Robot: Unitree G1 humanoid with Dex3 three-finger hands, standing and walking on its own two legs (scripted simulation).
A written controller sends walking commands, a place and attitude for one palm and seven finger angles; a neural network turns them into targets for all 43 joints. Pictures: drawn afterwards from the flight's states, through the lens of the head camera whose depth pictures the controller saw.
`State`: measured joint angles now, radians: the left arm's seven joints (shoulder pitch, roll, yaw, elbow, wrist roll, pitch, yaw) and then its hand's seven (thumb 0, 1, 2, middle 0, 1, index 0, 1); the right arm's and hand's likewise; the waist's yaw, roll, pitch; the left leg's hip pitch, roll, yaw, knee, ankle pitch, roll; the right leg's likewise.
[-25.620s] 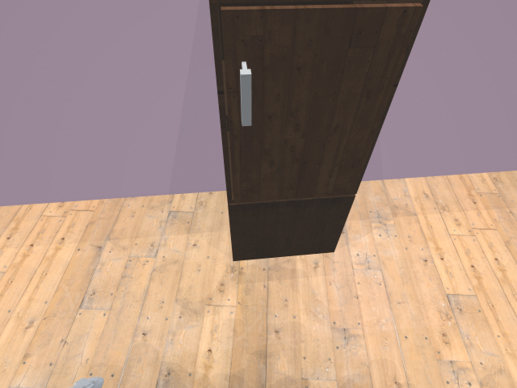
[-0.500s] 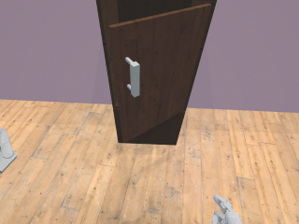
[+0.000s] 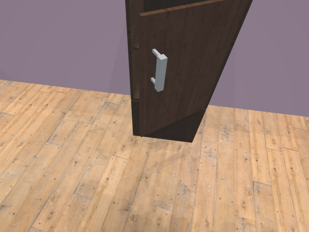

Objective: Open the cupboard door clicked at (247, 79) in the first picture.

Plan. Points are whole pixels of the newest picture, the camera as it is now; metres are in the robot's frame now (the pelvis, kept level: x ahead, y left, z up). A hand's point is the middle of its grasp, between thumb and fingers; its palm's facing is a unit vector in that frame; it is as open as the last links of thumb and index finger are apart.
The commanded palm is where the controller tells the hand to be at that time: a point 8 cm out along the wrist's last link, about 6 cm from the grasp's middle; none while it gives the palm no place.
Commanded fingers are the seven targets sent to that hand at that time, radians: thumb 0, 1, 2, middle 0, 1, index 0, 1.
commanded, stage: let the arm hang, fingers relaxed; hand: left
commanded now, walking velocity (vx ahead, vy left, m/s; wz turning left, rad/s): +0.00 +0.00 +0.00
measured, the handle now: (157, 70) +0.58 +0.04 +0.08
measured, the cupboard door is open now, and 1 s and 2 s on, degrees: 37 37 37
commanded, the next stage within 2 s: look to check the result in 0.70 s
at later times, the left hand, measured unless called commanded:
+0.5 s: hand out of the picture -0.02 +0.17 -0.17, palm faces +0.02 -0.99 -0.16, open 7.4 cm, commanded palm none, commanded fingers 0.00 0.90 0.90 -0.20 -0.30 -0.20 -0.30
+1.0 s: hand out of the picture -0.02 +0.17 -0.17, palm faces +0.03 -0.98 -0.18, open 7.4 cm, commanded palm none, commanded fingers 0.00 0.90 0.90 -0.20 -0.30 -0.20 -0.30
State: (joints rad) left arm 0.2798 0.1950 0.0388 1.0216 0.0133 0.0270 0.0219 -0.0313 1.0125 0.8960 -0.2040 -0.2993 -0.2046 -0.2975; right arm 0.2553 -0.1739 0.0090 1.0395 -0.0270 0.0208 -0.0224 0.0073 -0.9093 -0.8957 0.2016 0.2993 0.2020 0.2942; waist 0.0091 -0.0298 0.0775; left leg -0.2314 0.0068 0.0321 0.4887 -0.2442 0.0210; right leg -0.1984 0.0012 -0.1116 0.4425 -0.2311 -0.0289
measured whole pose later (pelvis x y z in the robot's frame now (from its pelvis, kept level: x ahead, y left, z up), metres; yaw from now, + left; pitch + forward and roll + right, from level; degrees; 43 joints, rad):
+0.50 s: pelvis -0.01 +0.02 +0.00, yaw -1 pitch -2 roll +0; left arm 0.29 0.10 0.01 1.16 0.02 0.00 0.04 0.01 0.92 0.90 -0.20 -0.30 -0.20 -0.30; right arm 0.29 -0.12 0.00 1.15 -0.02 0.00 -0.03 0.00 -0.91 -0.90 0.20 0.30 0.20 0.29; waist -0.01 0.01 0.03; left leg -0.19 -0.03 0.07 0.41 -0.20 0.05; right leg -0.19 -0.03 -0.08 0.43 -0.21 0.00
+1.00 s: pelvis -0.01 +0.01 +0.00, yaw -1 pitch -2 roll +0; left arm 0.30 0.11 0.02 1.16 0.01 -0.01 0.04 0.00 0.91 0.90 -0.20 -0.30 -0.20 -0.30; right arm 0.30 -0.12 0.00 1.15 -0.02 0.00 -0.03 0.00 -0.91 -0.90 0.20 0.30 0.20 0.29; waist -0.01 0.01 0.05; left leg -0.18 -0.03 0.06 0.41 -0.20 0.04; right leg -0.19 -0.03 -0.08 0.42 -0.21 -0.01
